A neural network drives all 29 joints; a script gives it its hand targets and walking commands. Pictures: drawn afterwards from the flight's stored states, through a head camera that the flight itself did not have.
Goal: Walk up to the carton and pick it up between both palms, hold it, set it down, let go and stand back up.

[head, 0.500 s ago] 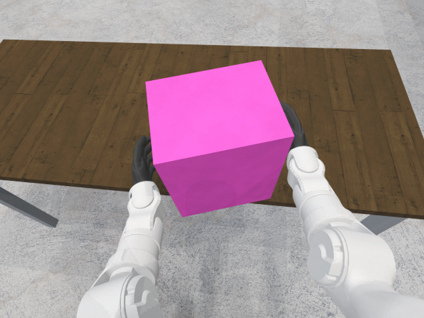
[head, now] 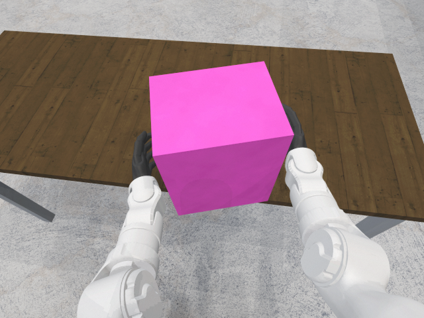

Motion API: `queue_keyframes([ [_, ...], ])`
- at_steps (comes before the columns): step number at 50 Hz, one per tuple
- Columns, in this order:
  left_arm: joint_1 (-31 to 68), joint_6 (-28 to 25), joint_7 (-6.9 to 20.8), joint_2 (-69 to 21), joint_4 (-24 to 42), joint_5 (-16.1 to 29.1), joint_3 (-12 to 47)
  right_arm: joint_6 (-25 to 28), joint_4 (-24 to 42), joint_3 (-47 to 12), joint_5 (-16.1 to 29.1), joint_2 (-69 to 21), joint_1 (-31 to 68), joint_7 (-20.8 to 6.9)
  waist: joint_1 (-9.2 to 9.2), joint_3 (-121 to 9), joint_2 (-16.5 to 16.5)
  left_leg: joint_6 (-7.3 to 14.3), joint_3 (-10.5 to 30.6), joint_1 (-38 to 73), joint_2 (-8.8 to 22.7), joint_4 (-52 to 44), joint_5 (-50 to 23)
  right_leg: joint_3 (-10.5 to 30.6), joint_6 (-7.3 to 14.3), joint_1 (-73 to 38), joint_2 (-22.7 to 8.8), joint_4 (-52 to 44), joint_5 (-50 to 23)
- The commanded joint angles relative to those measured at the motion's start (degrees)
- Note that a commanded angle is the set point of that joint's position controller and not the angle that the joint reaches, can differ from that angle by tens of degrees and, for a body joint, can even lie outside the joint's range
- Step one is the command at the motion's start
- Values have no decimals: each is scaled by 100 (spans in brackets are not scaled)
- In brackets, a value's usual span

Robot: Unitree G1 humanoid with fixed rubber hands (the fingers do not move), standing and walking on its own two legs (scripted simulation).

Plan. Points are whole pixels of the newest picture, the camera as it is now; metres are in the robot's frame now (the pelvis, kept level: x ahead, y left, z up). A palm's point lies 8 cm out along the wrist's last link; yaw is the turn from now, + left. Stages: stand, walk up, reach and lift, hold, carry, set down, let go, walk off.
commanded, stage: reach and lift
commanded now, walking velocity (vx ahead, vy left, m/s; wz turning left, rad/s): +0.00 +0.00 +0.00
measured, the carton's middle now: (216, 147) +0.46 +0.04 +0.01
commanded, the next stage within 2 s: none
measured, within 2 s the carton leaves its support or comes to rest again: leaves its support in 0.66 s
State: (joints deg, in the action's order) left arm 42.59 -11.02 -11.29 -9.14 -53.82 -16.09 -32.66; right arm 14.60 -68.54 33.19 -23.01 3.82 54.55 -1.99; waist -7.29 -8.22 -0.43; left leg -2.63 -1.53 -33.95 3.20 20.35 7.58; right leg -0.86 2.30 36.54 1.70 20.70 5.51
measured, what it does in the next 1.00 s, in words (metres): stands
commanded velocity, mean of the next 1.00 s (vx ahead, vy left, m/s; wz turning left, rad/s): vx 0.00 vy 0.00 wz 0.00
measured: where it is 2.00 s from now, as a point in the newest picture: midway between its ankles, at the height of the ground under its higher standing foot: outside the picture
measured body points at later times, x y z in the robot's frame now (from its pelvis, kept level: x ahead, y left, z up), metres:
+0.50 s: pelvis +0.00 +0.00 +0.00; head +0.11 -0.01 +0.44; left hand +0.40 +0.19 +0.01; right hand +0.48 -0.10 +0.03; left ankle +0.00 +0.15 -0.74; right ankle +0.02 -0.09 -0.74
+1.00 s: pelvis -0.01 +0.00 +0.00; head +0.08 -0.02 +0.44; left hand +0.38 +0.19 +0.02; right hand +0.47 -0.10 +0.06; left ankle +0.00 +0.15 -0.74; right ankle +0.02 -0.09 -0.74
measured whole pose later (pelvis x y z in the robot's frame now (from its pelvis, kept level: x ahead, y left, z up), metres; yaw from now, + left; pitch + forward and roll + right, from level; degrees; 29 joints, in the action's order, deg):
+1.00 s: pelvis -0.01 +0.00 +0.00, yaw +0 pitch +21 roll +1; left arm 39.0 -13.3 -12.5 -9.1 -53.8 -15.4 -30.7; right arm 19.8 -74.1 26.2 -20.8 5.4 54.5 0.2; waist -7.3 -12.1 -0.4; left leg -2.7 -1.4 -33.9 3.2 20.4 7.1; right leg -1.0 2.3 36.5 1.7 20.7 5.0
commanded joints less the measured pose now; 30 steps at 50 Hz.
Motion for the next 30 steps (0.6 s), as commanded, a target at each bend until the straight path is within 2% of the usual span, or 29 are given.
queue_keyframes([
  [1,2890,-379,670,-2225,593,-615,1538,468,145,-1289,-424,-2887,2336,-723,58,-4244,653,98,-592,1208,-250,132,-1867,-253,-213,-3941,22,366,-2658],
  [6,2887,-453,692,-2333,542,-590,1624,557,-8,-1343,-448,-2906,2307,-693,90,-4281,623,81,-570,1176,-216,174,-2035,-275,-212,-3960,21,412,-2869],
  [13,2929,-516,718,-2321,377,-549,1627,582,-112,-1418,-478,-3024,2339,-666,40,-4232,672,136,-605,869,-232,52,-1696,-247,-241,-4110,-15,435,-2793],
  [14,2974,-506,724,-2305,325,-551,1627,568,-145,-1371,-510,-2998,2338,-656,89,-4150,674,132,-604,877,-232,31,-1642,-270,-250,-4101,-17,429,-2746],
  [15,2940,-503,724,-2258,345,-563,1604,566,-189,-1424,-499,-3006,2302,-655,33,-4094,686,147,-611,866,-233,32,-1646,-261,-253,-4104,-16,430,-2758],
  [16,3054,-525,716,-2371,387,-518,1714,607,-179,-1393,-497,-2984,2372,-658,95,-4247,590,120,-568,907,-221,46,-1656,-278,-231,-4035,-1,421,-2667],
  [17,3043,-539,709,-2402,428,-493,1744,653,-106,-1493,-457,-3029,2422,-660,43,-4358,640,116,-573,958,-217,88,-1797,-295,-214,-4049,29,443,-2801],
  [18,3148,-546,700,-2400,424,-466,1796,653,-173,-1464,-466,-2996,2438,-652,87,-4364,583,104,-578,1006,-217,91,-1799,-321,-213,-4005,31,432,-2751],
  [20,3219,-605,677,-2461,485,-442,1857,745,-169,-1558,-458,-3035,2506,-636,45,-4528,611,90,-557,998,-205,139,-1912,-328,-214,-4044,45,470,-2910],
  [23,3243,-644,663,-2552,425,-358,1978,881,-116,-1695,-401,-3077,2569,-598,72,-4715,634,104,-529,944,-209,178,-1976,-332,-239,-4115,52,539,-3204],
  [28,3439,-735,649,-2672,363,-237,2177,1009,-312,-1836,-407,-3103,2629,-589,114,-4900,629,85,-508,888,-189,215,-1949,-373,-209,-4084,87,589,-3288],
  [30,3531,-755,643,-2749,332,-187,2307,1067,-458,-1853,-397,-3096,2620,-568,203,-4877,594,58,-479,917,-183,257,-1990,-395,-201,-4060,99,605,-3334],
])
